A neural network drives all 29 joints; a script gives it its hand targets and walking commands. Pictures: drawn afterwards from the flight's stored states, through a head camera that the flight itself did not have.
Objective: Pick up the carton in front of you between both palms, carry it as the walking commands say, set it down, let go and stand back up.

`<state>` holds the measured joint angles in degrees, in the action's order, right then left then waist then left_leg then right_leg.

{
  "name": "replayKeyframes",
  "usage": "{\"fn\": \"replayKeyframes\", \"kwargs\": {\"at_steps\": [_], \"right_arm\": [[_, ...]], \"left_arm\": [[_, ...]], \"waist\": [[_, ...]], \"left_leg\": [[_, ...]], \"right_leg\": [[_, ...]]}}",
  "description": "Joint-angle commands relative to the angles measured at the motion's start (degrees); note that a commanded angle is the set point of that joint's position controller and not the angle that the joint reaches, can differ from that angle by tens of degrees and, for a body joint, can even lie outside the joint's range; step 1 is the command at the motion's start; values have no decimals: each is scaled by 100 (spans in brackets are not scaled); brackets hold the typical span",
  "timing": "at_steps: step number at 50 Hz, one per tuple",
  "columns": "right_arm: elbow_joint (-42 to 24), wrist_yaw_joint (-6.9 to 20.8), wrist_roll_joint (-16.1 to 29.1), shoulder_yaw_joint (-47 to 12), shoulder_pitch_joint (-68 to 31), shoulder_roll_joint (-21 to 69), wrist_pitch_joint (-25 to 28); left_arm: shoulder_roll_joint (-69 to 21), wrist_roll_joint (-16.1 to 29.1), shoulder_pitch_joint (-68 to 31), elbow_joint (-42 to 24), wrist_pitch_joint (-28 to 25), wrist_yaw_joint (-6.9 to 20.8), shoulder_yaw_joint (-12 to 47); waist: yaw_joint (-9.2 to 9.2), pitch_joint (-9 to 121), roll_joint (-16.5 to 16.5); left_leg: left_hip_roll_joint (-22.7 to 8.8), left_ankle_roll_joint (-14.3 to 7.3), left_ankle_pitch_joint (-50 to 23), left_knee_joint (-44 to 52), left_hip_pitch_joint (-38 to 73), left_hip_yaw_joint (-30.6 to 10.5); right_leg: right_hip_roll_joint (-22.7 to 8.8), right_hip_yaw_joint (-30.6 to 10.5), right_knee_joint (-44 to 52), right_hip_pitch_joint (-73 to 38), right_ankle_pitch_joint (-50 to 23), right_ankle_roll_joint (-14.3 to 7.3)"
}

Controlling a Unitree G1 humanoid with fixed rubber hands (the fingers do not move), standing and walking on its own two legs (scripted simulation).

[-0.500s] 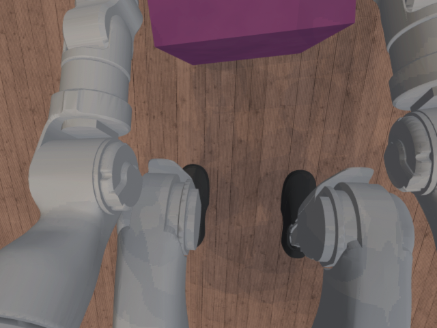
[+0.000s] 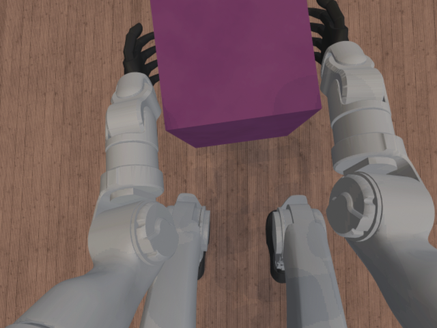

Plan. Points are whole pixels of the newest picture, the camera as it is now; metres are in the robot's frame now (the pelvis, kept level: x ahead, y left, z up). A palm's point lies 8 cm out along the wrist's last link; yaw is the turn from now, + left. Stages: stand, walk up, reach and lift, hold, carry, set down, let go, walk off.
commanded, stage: reach and lift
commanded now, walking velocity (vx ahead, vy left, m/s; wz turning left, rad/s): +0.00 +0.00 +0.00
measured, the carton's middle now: (234, 79) +0.53 +0.01 -0.14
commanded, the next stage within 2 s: none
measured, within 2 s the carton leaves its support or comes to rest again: neither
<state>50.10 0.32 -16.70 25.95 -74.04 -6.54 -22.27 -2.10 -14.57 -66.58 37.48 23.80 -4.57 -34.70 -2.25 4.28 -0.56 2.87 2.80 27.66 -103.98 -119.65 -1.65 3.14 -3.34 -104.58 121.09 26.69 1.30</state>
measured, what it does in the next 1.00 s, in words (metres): rises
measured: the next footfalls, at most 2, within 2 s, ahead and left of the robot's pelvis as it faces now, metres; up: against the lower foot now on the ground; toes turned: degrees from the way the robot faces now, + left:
none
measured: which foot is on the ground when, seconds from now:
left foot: down 0.00-1.00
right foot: down 0.00-1.00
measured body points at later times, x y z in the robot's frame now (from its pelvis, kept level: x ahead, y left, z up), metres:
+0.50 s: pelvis +0.04 +0.00 +0.12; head +0.23 -0.02 +0.53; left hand +0.49 +0.15 +0.08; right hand +0.50 -0.15 +0.08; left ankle +0.12 +0.13 -0.43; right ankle +0.12 -0.12 -0.43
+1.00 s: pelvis +0.08 +0.00 +0.25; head +0.16 +0.00 +0.70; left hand +0.44 +0.15 +0.23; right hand +0.44 -0.15 +0.23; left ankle +0.12 +0.13 -0.43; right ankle +0.12 -0.12 -0.43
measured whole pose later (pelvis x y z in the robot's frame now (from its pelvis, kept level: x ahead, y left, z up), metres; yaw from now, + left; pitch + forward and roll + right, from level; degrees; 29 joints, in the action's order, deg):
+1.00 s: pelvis +0.08 +0.00 +0.25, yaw -1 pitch +18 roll +0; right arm 30.4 -0.4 -14.7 20.6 -26.9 7.7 -23.1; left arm -9.2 -14.4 -25.8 28.7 23.3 -1.1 -22.4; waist -0.6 9.0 0.4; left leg 1.5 0.7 20.6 -51.1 -48.2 -3.1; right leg 1.6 -3.2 -50.8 48.6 19.9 0.6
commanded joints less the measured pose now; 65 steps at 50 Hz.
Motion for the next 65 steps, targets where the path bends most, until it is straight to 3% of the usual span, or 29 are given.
{"fn": "replayKeyframes", "kwargs": {"at_steps": [1, 6, 12, 18, 27, 47, 58, 62, 65], "right_arm": [[-44, 1421, 990, -2111, -3149, 6033, 17], [-719, 1450, 1342, -2860, -2787, 6547, -166], [-1030, 1427, 1535, -3375, -2071, 6971, -208], [-913, 1281, 1390, -3339, -1343, 7150, -85], [-862, 1167, 1074, -3093, -445, 7222, 56], [-1627, 1331, 1091, -3781, 1583, 7339, 9], [-2328, 1342, 1238, -4181, 2750, 7166, -400], [-2771, 1348, 1355, -4400, 3005, 7089, -696], [-2818, 1366, 1321, -4261, 3179, 6998, -932]], "left_arm": [[-5635, 1119, -4511, -42, -75, 1589, 3199], [-5962, 1392, -4044, -397, 102, 1681, 3800], [-6132, 1442, -3075, -420, 102, 1748, 4053], [-6189, 1312, -2309, -190, -18, 1796, 3993], [-6320, 1047, -1407, 0, -133, 1830, 3926], [-6573, 926, 820, -484, -126, 1802, 4611], [-6465, 1048, 2009, -1071, 296, 1754, 5085], [-6466, 1161, 2356, -1372, 568, 1764, 5249], [-6316, 1099, 2520, -1423, 797, 1769, 5097]], "waist": [[85, 6416, -59], [41, 7343, -74], [-89, 7006, -346], [-70, 6034, -430], [60, 5173, -157], [156, 3584, 43], [236, 2393, 88], [248, 1937, 104], [255, 1310, 99]], "left_leg": [[663, -57, -534, 1147, 3361, 781], [672, -2, -1141, 1434, 4035, 775], [677, -36, -1520, 1854, 4296, 656], [700, -91, -1310, 2421, 4464, 521], [709, -137, -1107, 3414, 5325, 371], [446, -247, -2021, 5841, 8538, -143], [309, -248, -2876, 7228, 10345, -271], [273, -241, -2954, 7693, 10911, -309], [234, -244, -2603, 8003, 11047, -323]], "right_leg": [[626, 777, 1194, -3599, -418, -200], [645, 753, 1458, -4526, -1099, -105], [669, 614, 1907, -5211, -1573, -7], [669, 451, 2540, -5665, -1452, -5], [635, 250, 3561, -6514, -1261, -86], [428, -19, 5874, -8998, -1982, -185], [305, -69, 7247, -10620, -2778, -159], [270, -54, 7707, -11097, -2777, -127], [238, -57, 7992, -11230, -2444, -138]]}}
